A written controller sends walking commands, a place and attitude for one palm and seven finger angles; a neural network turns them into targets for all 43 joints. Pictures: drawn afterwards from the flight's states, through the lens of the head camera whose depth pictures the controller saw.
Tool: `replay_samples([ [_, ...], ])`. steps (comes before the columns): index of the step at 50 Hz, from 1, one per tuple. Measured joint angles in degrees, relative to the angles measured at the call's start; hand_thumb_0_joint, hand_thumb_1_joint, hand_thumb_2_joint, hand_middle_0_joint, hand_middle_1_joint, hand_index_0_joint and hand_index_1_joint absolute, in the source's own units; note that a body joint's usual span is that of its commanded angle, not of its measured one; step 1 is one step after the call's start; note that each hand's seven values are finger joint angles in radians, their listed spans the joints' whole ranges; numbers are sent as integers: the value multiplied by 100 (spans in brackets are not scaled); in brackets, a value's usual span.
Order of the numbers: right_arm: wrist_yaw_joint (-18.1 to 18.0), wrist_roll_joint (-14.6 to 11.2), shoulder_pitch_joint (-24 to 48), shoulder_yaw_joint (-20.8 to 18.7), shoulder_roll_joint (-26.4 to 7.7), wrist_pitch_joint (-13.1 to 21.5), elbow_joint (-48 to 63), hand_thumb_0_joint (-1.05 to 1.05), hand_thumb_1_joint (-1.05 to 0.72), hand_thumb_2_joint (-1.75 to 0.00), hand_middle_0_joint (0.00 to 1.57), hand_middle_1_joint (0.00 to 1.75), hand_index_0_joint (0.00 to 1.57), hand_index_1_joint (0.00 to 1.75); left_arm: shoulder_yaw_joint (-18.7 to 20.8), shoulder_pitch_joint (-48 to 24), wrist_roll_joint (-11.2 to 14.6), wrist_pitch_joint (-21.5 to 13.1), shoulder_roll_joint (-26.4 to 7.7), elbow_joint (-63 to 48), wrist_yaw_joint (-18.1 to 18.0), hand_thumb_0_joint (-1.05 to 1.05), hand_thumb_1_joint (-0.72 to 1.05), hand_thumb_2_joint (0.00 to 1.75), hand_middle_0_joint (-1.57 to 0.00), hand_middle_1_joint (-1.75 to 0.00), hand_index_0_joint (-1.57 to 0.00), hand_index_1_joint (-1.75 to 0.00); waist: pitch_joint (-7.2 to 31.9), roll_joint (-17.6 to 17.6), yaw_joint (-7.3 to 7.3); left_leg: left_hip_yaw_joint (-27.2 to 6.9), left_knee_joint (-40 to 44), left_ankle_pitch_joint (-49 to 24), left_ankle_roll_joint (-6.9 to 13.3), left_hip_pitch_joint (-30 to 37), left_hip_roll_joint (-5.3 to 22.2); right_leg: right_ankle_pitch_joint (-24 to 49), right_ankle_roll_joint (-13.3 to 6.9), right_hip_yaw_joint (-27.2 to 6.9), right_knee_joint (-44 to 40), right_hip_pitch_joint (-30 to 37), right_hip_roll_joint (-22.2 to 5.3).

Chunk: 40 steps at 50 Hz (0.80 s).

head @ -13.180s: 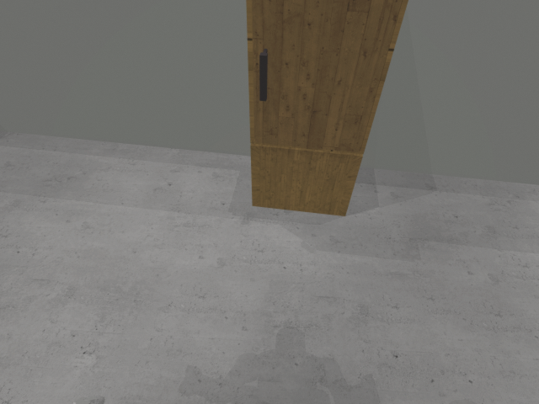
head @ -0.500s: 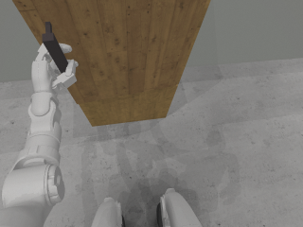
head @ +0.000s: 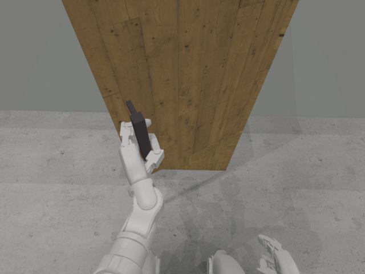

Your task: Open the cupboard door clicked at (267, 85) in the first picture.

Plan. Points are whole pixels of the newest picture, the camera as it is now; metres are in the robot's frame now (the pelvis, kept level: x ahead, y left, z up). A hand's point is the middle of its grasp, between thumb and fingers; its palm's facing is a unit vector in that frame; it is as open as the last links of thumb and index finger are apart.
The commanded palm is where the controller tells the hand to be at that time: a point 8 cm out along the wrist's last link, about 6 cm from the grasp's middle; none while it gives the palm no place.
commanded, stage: pull the door open along its arc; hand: left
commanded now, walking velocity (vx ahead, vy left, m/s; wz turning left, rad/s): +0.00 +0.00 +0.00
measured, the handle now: (139, 132) +0.41 +0.12 +0.04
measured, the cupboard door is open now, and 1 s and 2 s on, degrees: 30 40 42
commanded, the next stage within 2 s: open thumb and fingers to let go in 0.18 s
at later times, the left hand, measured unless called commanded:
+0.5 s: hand (174, 172) +0.32 +0.03 +0.04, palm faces +0.39 -0.92 -0.03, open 6.9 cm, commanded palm +0.27 +0.07 +0.03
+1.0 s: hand (176, 173) +0.32 +0.03 +0.04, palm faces +0.35 -0.94 -0.03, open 14.6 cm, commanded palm +0.27 +0.07 +0.03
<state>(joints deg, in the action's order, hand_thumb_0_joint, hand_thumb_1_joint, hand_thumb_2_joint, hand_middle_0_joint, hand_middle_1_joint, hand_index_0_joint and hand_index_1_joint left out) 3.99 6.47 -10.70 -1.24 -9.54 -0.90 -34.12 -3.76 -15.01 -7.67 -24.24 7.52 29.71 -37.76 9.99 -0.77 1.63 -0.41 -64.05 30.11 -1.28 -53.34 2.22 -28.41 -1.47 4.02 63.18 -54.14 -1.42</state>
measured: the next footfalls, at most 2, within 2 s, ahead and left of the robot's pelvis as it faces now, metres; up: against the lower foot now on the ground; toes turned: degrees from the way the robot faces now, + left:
none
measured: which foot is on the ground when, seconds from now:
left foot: down 0.00-1.00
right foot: down 0.00-1.00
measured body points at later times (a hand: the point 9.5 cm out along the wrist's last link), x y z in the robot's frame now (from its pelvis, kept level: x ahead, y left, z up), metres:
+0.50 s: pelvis -0.01 -0.04 +0.00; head +0.05 -0.05 +0.44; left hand +0.29 +0.08 +0.04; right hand +0.18 -0.25 -0.11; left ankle +0.00 +0.13 -0.65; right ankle +0.02 -0.11 -0.65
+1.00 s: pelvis -0.01 -0.03 +0.00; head +0.06 -0.04 +0.44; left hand +0.30 +0.08 +0.04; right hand +0.15 -0.24 -0.12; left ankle +0.00 +0.13 -0.65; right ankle +0.02 -0.11 -0.65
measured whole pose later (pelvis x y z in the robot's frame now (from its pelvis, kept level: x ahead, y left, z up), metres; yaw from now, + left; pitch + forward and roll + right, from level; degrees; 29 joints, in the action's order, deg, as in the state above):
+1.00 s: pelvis -0.01 -0.03 +0.00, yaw +1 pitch +17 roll +1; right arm 1.0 6.0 -10.9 -1.1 -10.2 3.4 -36.1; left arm -11.5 -6.5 -6.8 -22.0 7.2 23.5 -37.0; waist 9.6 -1.5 1.5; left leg -1.7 -63.3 28.4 -3.2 -51.8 1.9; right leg -28.6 -3.5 5.1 64.8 -53.3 -1.7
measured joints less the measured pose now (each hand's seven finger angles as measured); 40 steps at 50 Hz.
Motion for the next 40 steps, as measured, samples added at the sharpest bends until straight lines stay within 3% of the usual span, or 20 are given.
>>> replay_samples([
  [9,-52,-54,17,83,86,250,-9,1,-91,-90,20,30,20,30,-940,1074,34,271,-69,-795,172,1,68,74,-32,-132,-33,-134,-26,-41,-54,-73,178,-87,-112,322,10,0,-114,76,-75,298,13],
  [14,-103,-89,100,142,76,377,-34,1,-90,-90,20,30,20,30,-1237,1422,56,402,-159,-1042,237,1,67,73,-33,-132,-36,-134,-18,-59,-16,-112,238,-113,-175,454,13,-31,-175,115,-64,410,17],
  [26,-260,-50,218,38,-71,441,-114,1,-91,-90,20,30,20,30,-669,960,147,333,-36,-780,102,1,47,72,-37,-131,-38,-132,-26,-68,-87,-203,141,-196,-237,241,-33,-60,-287,197,166,173,-31],
  [40,-324,-65,-41,-20,-120,395,-203,2,-91,-90,20,30,20,30,-629,915,143,224,-30,-719,142,1,-27,40,-32,-121,-32,-122,-48,-71,-23,-178,114,-205,-223,149,-43,-40,-275,163,194,68,-34],
])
